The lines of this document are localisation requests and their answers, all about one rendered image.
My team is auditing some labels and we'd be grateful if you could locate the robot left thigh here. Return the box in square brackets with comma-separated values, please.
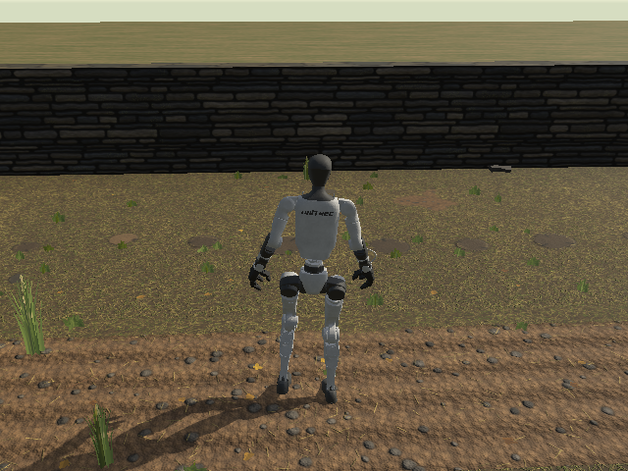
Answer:
[280, 272, 300, 332]

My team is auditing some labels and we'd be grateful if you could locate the right robot hand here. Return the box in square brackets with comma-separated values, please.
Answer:
[352, 267, 375, 289]

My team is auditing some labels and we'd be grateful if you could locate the left robot shin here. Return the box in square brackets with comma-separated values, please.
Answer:
[280, 314, 294, 382]

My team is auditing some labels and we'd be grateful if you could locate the right robot forearm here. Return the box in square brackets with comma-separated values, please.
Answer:
[353, 237, 372, 273]

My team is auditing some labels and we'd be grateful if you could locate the left robot hand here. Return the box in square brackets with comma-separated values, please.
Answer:
[248, 265, 271, 290]

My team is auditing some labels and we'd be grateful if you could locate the robot left upper arm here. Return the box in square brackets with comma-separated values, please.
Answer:
[266, 196, 298, 249]

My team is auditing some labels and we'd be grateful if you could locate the left robot forearm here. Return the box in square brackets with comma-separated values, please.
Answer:
[253, 233, 276, 272]

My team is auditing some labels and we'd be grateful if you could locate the robot right upper arm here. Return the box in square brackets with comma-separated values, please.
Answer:
[339, 198, 364, 251]

